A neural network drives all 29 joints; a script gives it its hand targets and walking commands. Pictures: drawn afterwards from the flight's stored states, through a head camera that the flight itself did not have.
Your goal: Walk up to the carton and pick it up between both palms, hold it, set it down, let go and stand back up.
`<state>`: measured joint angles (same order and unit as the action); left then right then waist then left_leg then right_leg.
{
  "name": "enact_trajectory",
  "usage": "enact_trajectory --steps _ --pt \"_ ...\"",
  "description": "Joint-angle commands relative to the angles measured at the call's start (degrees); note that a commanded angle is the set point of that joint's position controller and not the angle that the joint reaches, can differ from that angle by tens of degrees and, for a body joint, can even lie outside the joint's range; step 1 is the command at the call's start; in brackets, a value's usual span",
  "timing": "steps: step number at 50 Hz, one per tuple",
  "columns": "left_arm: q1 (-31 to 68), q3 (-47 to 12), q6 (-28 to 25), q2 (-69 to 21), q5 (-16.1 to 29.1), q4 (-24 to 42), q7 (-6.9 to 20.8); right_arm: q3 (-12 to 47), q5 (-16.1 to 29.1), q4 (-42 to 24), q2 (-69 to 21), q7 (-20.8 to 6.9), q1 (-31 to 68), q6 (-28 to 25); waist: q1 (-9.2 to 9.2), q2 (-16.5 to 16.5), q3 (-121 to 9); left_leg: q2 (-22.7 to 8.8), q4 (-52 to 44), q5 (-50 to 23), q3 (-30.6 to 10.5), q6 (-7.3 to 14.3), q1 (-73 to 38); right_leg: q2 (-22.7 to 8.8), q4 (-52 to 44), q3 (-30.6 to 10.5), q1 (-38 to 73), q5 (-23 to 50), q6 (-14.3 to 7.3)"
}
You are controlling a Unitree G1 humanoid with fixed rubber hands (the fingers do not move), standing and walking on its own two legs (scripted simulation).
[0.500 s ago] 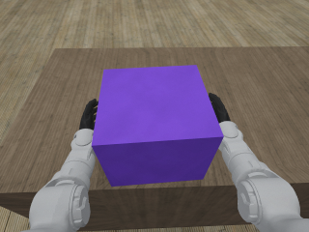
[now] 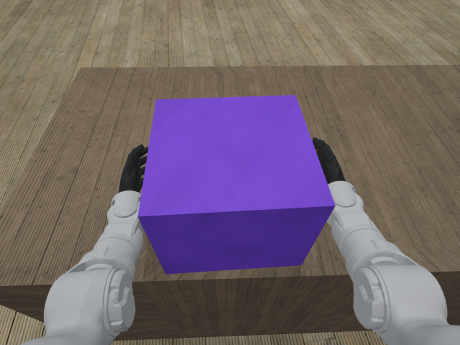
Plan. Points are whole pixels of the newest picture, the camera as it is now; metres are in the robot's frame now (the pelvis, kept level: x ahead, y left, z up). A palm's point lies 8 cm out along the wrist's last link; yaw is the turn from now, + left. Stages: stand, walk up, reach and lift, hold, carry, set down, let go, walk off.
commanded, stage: set down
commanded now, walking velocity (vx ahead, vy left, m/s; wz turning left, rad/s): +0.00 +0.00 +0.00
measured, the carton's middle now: (230, 184) +0.43 +0.00 +0.01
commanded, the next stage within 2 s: none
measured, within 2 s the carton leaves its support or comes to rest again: neither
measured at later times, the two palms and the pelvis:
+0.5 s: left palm (131, 188) +0.40 +0.19 +0.04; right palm (330, 179) +0.40 -0.18 +0.06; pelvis +0.00 +0.00 +0.00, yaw +0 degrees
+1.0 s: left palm (136, 202) +0.40 +0.19 +0.00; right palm (331, 192) +0.40 -0.20 +0.01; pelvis +0.00 +0.00 -0.01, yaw -1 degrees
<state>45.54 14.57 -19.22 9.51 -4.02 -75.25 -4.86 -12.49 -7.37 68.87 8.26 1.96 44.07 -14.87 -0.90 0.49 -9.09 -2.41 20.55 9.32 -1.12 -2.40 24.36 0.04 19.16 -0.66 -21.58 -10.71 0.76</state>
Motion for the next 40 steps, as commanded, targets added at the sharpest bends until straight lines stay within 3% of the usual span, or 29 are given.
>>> enact_trajectory --steps 1,2,4,5,6,7,8,10,11,12,15,16,17,19,20,22,24,25,28,29,31,32,33,34,36,38,40 --pt "36.64 -4.39 -5.11 -30.46 -6.10 6.65 10.54 5.16 -5.17 -7.05 -33.39 -10.24 30.31 -6.56 4.34 -4.41 -26.60 1.99 0.83 -22.36 7.68 -1.93 -9.78 0.55 2.31 3.72 12.21 20.48 0.77" --pt "37.37 -3.75 -5.79 -28.45 -6.01 6.18 10.42 5.21 -5.42 -6.43 -32.28 -10.31 29.61 -6.35 4.27 -3.35 -26.09 2.01 0.45 -21.30 7.81 -1.62 -8.59 0.50 2.82 3.54 13.11 20.47 0.77" --pt "36.83 -3.84 -5.35 -31.01 -6.84 6.28 10.61 4.09 -6.23 -7.15 -33.58 -10.41 29.74 -6.45 3.95 -4.52 -25.93 2.08 0.31 -22.63 7.81 -1.87 -9.21 0.79 2.87 4.08 13.02 21.89 0.74" --pt "36.12 -3.54 -5.74 -30.42 -6.96 5.65 10.58 3.75 -7.23 -6.93 -33.64 -10.26 29.87 -6.85 4.62 -3.72 -26.49 1.99 0.38 -22.58 8.11 -1.91 -7.84 0.78 2.81 3.82 13.93 21.64 1.14" --pt "35.23 -2.46 -5.26 -29.10 -7.19 5.45 10.66 2.32 -6.72 -5.04 -32.67 -9.99 28.61 -6.38 3.73 -4.53 -23.93 1.94 0.11 -21.08 7.57 -1.68 -8.39 0.77 2.35 4.29 12.33 20.02 0.81" --pt "34.81 -2.40 -5.33 -28.46 -6.86 5.19 10.74 2.71 -7.31 -6.70 -33.15 -9.99 28.06 -6.35 4.70 -3.00 -23.91 1.80 0.15 -20.85 7.99 -1.70 -7.73 0.93 2.22 3.96 12.52 18.77 1.15" --pt "34.31 -1.46 -5.27 -29.76 -7.94 5.41 11.03 2.49 -8.10 -6.32 -35.58 -10.21 27.65 -6.18 4.33 -2.35 -21.85 2.03 -0.32 -19.56 7.62 -1.04 -7.36 0.56 1.84 3.80 12.97 17.93 1.26" --pt "35.87 -1.89 -5.36 -31.42 -8.27 6.36 11.14 1.45 -9.37 -6.69 -36.54 -10.35 28.71 -5.98 3.37 -2.50 -22.50 2.17 -0.08 -18.94 7.48 -0.91 -8.50 0.54 1.75 4.24 11.89 15.81 1.11" --pt "33.86 -1.43 -5.21 -27.49 -7.98 5.45 10.69 1.72 -8.21 -6.47 -32.09 -10.10 27.22 -6.26 4.17 -4.08 -23.08 2.27 -0.05 -19.68 7.52 -1.08 -7.97 0.26 1.88 4.22 12.81 18.30 0.77" --pt "33.56 -1.60 -5.42 -28.69 -8.65 6.12 10.53 0.28 -9.54 -5.07 -34.36 -10.13 26.02 -6.26 3.26 -4.78 -22.91 2.23 -0.67 -18.49 7.75 -1.06 -7.43 0.42 1.91 3.92 13.02 17.48 0.96" --pt "31.34 1.00 -4.83 -28.91 -10.14 2.93 11.16 0.07 -10.75 -6.02 -35.60 -10.23 25.67 -5.85 4.09 -2.64 -20.04 2.27 -0.83 -19.03 8.12 -0.52 -6.06 0.22 2.07 4.22 13.73 18.61 1.31" --pt "32.12 -1.50 -4.62 -30.11 -9.61 4.80 10.90 -0.84 -10.14 -6.63 -33.53 -10.22 27.07 -6.06 2.57 -4.56 -20.71 2.02 -0.23 -21.50 7.46 -1.11 -8.53 0.43 2.03 4.96 11.94 18.79 1.05" --pt "32.06 0.01 -4.74 -29.91 -10.04 5.74 11.04 -0.27 -10.74 -5.36 -35.56 -10.25 25.54 -5.51 3.75 -2.50 -18.65 1.78 0.00 -22.06 7.59 -1.03 -8.18 0.55 1.28 4.68 12.34 18.28 1.23" --pt "33.36 0.03 -4.78 -29.38 -10.50 5.55 10.93 -1.23 -11.31 -5.40 -36.44 -10.75 25.76 -5.62 3.54 -4.46 -19.06 1.91 -0.66 -19.37 7.92 -0.99 -8.26 0.20 1.19 4.67 12.11 15.90 0.95" --pt "29.81 1.50 -4.76 -27.30 -10.71 3.18 11.02 -0.39 -10.73 -5.74 -34.54 -10.79 23.92 -5.85 4.66 -3.32 -17.06 2.11 -0.58 -19.96 8.13 -0.56 -7.55 0.11 1.26 4.24 12.70 17.12 1.12" --pt "29.81 3.03 -4.28 -27.38 -11.97 3.40 11.38 -1.44 -11.31 -5.14 -34.87 -10.48 24.34 -5.21 3.74 -1.45 -16.96 2.24 -1.56 -17.62 7.97 0.47 -6.11 -0.42 1.81 3.93 13.62 18.23 1.77" --pt "29.26 2.09 -4.31 -24.43 -10.38 3.69 10.73 -1.80 -10.46 -6.42 -29.68 -10.14 24.01 -5.86 2.93 -2.56 -19.60 2.32 -1.22 -19.07 7.87 -0.39 -6.46 -0.06 2.29 4.49 14.61 20.53 1.62" --pt "30.31 2.43 -4.81 -23.06 -9.91 4.92 9.98 -2.55 -10.55 -6.25 -28.33 -9.87 24.79 -5.51 3.39 -2.60 -19.41 2.05 -0.80 -18.10 7.57 -0.34 -5.85 0.21 2.01 4.70 13.90 17.61 1.46" --pt "27.99 3.21 -4.60 -18.53 -9.39 4.48 8.40 -2.88 -9.79 -5.53 -22.89 -8.74 24.46 -5.84 4.41 -2.97 -21.50 1.89 0.21 -20.38 8.00 -0.63 -6.80 0.43 2.06 4.63 11.77 18.14 1.43" --pt "27.85 3.16 -4.85 -14.78 -7.94 4.88 7.55 -3.04 -7.88 -3.32 -18.71 -8.18 23.37 -5.64 3.81 -4.19 -20.81 1.68 0.30 -20.95 8.05 -1.18 -7.21 0.64 2.13 4.38 11.00 18.52 1.21" --pt "28.01 2.97 -3.84 -8.49 -6.03 3.61 5.91 -3.01 -4.37 -0.34 -11.99 -6.81 23.85 -4.93 5.37 -4.62 -18.75 1.48 -0.07 -19.85 8.02 -1.10 -6.91 0.54 1.73 4.14 10.05 15.62 1.09" --pt "26.39 1.22 -3.96 -4.59 -3.98 3.88 4.29 -2.59 -2.10 1.06 -5.44 -5.89 23.21 -5.19 3.97 -4.85 -19.32 1.06 0.72 -20.46 7.41 -1.51 -7.70 1.39 1.78 4.56 6.60 14.33 0.77" --pt "25.67 0.65 -3.69 2.23 -2.01 4.21 2.46 -1.69 0.73 1.09 2.18 -4.55 22.39 -5.57 4.46 -5.69 -20.35 0.79 0.88 -20.41 7.38 -2.33 -9.22 1.80 1.09 4.78 5.41 13.46 0.46" --pt "25.55 -2.21 -2.93 5.93 1.47 3.73 0.75 -0.06 3.97 2.70 8.90 -3.17 23.70 -5.54 3.80 -7.06 -22.27 0.65 2.52 -22.42 6.75 -2.77 -9.15 2.21 2.02 4.70 3.14 14.85 0.39" --pt "27.51 -5.69 -2.85 9.51 7.50 2.99 -0.77 6.90 12.45 0.23 11.30 -1.75 27.03 -4.96 5.44 -4.72 -28.23 0.87 5.20 -23.33 6.94 -2.48 -7.52 2.62 3.90 3.73 2.26 17.21 0.39" --pt "27.54 -9.70 -3.79 9.99 12.17 4.20 -1.69 10.58 17.56 -1.61 13.44 -1.45 29.06 -5.92 4.76 -6.07 -33.38 0.76 8.65 -25.42 5.54 -3.59 -9.22 3.19 5.61 3.92 -0.90 17.82 -0.14" --pt "27.31 -11.04 -4.97 12.00 14.66 -0.19 -1.31 13.60 19.49 -2.46 14.33 -0.92 29.45 -6.36 4.94 -3.22 -39.06 0.83 12.35 -28.47 5.23 -3.23 -8.42 3.06 7.67 3.84 -1.85 21.47 0.25"
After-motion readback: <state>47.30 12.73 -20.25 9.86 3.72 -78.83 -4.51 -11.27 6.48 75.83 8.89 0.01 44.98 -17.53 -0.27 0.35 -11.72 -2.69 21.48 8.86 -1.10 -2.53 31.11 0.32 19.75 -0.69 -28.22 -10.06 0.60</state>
